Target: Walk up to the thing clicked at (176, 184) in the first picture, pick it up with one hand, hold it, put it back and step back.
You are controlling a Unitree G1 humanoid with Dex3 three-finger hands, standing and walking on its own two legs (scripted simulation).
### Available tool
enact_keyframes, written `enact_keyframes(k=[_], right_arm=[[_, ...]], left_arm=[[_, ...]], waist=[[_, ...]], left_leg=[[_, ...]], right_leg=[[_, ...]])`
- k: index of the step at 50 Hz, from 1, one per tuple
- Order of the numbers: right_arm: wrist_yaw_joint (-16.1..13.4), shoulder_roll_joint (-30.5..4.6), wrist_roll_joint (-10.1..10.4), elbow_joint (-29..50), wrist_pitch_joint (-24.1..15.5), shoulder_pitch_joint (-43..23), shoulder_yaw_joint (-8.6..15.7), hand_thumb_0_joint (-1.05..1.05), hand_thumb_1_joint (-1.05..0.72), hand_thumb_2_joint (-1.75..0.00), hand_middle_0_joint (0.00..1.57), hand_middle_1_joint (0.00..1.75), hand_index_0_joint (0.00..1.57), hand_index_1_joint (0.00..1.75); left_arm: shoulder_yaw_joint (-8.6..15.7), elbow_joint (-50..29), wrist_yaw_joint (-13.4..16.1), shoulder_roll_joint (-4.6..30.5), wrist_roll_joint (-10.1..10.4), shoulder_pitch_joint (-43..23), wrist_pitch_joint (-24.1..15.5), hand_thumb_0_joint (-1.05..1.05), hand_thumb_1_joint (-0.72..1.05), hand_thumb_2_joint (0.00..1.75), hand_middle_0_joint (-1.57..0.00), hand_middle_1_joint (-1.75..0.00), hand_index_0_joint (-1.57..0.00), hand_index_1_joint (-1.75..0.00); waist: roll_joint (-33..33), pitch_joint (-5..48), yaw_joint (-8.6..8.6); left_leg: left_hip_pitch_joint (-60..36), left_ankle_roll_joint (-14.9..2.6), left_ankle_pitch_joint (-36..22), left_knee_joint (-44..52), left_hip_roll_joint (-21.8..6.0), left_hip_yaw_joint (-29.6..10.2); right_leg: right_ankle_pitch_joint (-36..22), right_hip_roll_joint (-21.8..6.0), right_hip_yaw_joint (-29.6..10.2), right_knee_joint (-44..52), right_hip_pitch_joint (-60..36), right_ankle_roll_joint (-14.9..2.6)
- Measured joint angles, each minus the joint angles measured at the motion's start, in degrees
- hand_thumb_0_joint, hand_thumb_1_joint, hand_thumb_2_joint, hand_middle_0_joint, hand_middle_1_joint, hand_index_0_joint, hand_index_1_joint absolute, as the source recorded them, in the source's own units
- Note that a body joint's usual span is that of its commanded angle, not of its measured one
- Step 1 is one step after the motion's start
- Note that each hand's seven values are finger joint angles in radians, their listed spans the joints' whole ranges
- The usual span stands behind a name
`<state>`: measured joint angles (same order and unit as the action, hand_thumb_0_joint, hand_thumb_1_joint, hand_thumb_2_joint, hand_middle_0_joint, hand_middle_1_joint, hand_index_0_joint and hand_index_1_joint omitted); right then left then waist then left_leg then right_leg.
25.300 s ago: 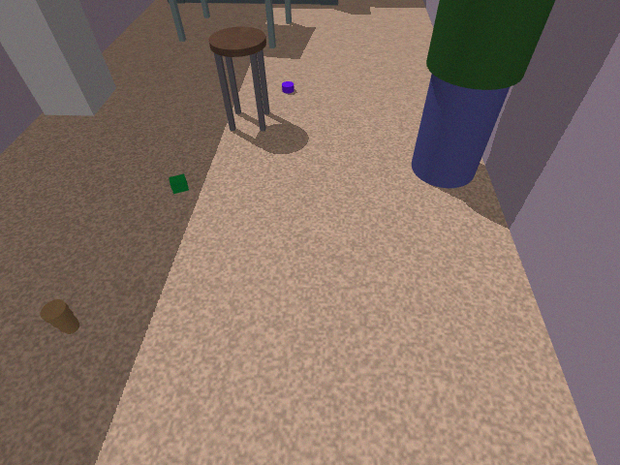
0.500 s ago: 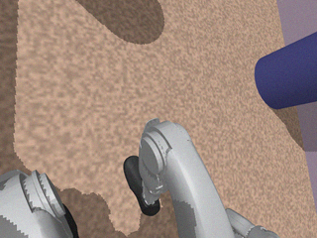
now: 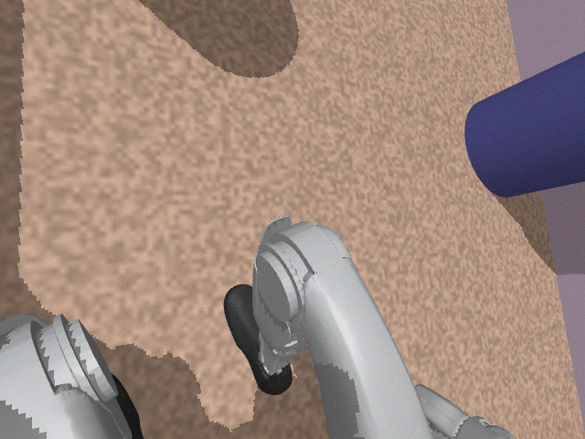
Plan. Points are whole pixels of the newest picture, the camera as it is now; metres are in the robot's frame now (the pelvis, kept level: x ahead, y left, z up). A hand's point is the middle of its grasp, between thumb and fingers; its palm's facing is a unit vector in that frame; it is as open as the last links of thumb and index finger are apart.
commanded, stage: close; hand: left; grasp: from above
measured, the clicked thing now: out of the picture +0.45 +0.31 -0.27
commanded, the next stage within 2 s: settle in 0.08 s
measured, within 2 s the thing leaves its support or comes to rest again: leaves its support in 0.48 s
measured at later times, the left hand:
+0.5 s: hand out of the picture +0.44 +0.30 -0.25, palm faces -0.41 -0.19 -0.89, open 9.3 cm
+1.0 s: hand out of the picture +0.43 +0.31 -0.15, palm faces -0.43 -0.13 -0.89, open 9.3 cm
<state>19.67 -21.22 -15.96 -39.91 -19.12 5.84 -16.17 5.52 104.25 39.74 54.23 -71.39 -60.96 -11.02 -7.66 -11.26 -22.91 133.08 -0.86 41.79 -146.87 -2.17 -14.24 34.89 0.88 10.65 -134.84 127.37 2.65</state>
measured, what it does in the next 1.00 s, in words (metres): stands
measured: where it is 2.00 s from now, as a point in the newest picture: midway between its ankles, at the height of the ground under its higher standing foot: (202, 403)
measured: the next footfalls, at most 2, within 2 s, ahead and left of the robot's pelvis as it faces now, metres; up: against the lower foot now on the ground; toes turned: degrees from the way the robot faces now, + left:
none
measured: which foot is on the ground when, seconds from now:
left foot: down 0.00-1.00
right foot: down 0.00-1.00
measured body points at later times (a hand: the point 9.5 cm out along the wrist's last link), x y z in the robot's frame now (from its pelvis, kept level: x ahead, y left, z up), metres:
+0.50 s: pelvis +0.00 +0.00 +0.00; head +0.27 +0.13 +0.34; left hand +0.46 +0.31 -0.20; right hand +0.05 -0.25 -0.05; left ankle +0.06 +0.12 -0.27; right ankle +0.13 -0.12 -0.27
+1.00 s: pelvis +0.00 -0.01 +0.02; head +0.23 +0.08 +0.40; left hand +0.45 +0.32 -0.10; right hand +0.08 -0.27 -0.08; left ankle +0.06 +0.12 -0.27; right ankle +0.13 -0.12 -0.27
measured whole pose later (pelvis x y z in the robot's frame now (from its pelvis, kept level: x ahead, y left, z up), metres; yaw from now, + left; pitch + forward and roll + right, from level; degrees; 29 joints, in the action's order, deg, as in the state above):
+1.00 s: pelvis +0.00 -0.01 +0.02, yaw +6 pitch +32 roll -9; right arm 15.9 -18.4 -8.9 -42.6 -9.8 9.0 -5.2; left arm 4.0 85.1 23.8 40.2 -69.1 -54.7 -7.8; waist 0.4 1.4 -15.7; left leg 133.0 -0.3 40.2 -140.5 -1.5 -8.2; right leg 35.9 -0.9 5.8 -133.5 129.9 1.0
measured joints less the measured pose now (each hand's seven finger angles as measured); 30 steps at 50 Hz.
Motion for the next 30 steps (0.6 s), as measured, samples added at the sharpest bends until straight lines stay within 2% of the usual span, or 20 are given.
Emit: enact_keyframes(k=[14,19,25,30], right_arm=[[-0.43,0.0,-0.04,0.85,0.55,-0.32,-0.57,0.01,-0.9,-0.9,0.2,0.3,0.2,0.3],[-0.41,0.16,0.27,0.95,0.7,0.06,-0.01,0.01,-0.9,-0.9,0.2,0.3,0.2,0.3],[0.1,0.59,0.57,0.02,0.97,1.31,1.37,0.01,-0.91,-0.9,0.2,0.3,0.2,0.3],[0.49,1.18,1.25,-1.39,2.0,2.89,4.03,0.01,-0.91,-0.9,0.2,0.3,0.2,0.3]], left_arm=[[-0.26,0.11,0.3,0.29,-0.48,-0.26,0.02,-0.01,0.04,0.61,-0.7,-0.65,-0.72,-0.59],[0.51,-0.99,-0.95,-0.12,-0.97,-0.11,0.6,-0.01,0.04,0.61,-0.7,-0.64,-0.73,-0.59],[3.06,-4.6,-2.69,-0.87,-1.2,1.3,1.38,-0.01,0.04,0.61,-0.7,-0.64,-0.73,-0.58],[3.45,-10.06,-4.96,-3.51,-0.07,4.19,2.49,-0.01,0.04,0.61,-0.7,-0.64,-0.73,-0.58]], waist=[[-0.26,0.1,-0.07],[-0.07,0.5,-0.01],[0.5,2.04,0.36],[2.32,4.62,1.67]], left_leg=[[-0.16,-0.18,0.02,0.32,-0.02,-0.06],[0.08,-0.19,-0.08,0.5,0.09,0.17],[0.54,0.33,0.12,0.5,0.34,0.3],[1.12,0.62,0.36,0.81,0.44,0.92]], right_leg=[[0.0,0.09,0.08,0.52,-0.36,0.19],[0.09,-0.03,-0.08,0.57,-0.16,0.16],[0.5,-0.33,-0.21,0.08,0.6,-0.3],[0.99,-0.6,-0.71,-0.32,1.65,-0.72]])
